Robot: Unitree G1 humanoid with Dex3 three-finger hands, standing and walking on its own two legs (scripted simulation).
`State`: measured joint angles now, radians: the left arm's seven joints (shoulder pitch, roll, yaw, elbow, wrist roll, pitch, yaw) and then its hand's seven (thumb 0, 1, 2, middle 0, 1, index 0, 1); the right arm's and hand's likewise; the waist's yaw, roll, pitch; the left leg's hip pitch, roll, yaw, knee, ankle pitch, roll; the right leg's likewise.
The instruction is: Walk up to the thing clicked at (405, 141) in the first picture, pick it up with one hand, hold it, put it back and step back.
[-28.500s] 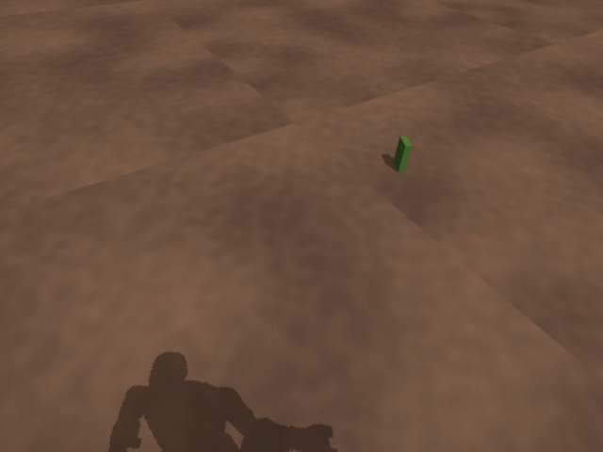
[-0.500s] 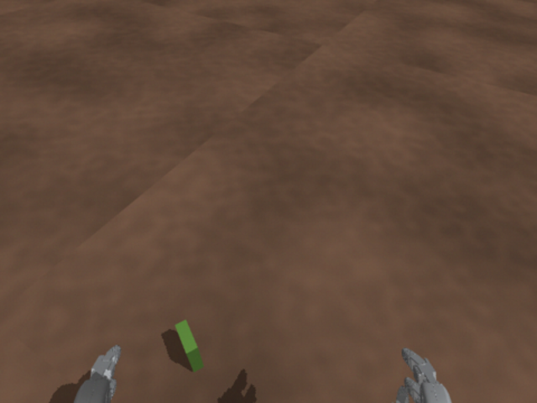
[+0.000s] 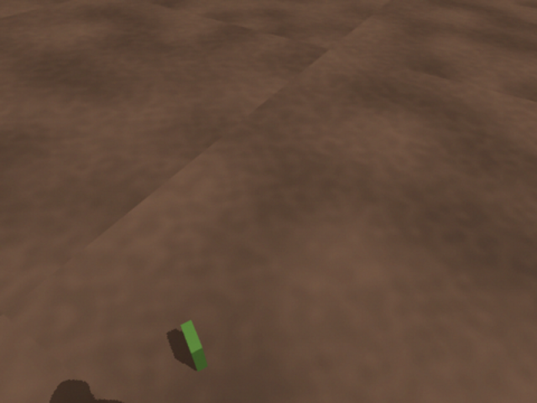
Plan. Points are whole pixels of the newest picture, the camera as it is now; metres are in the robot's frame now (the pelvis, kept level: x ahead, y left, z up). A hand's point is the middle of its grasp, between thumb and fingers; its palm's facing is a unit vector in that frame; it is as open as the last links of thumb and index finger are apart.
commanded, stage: stand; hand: left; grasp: from the side
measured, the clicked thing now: (194, 346) +0.46 +0.23 -0.66
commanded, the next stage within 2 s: step back in 1.88 s
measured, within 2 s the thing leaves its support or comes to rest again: neither
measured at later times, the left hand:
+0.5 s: hand out of the picture +0.04 +0.26 -0.13, palm faces -0.01 -0.94 -0.34, open 7.3 cm
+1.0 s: hand out of the picture +0.04 +0.25 -0.13, palm faces -0.03 -0.94 -0.34, open 7.3 cm
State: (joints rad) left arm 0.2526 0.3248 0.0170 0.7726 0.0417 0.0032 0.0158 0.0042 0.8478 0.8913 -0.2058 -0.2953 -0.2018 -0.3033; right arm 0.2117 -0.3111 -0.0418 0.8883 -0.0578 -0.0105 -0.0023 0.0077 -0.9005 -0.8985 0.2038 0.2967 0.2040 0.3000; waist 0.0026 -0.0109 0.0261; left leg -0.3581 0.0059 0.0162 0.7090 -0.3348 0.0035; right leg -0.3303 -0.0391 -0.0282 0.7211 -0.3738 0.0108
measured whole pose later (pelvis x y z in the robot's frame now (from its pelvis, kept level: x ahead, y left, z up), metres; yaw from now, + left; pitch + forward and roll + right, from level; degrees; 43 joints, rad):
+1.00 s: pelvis -0.01 +0.00 +0.03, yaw +0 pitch -4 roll +0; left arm 0.15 0.32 0.00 1.16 0.02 -0.01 0.00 0.00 0.91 0.90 -0.21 -0.30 -0.20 -0.30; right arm 0.14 -0.33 -0.02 1.16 -0.02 0.01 0.01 0.00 -0.90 -0.90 0.20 0.30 0.20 0.30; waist 0.00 0.01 0.05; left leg -0.15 0.00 0.02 0.35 -0.14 0.00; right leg -0.12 -0.03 -0.03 0.37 -0.17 0.02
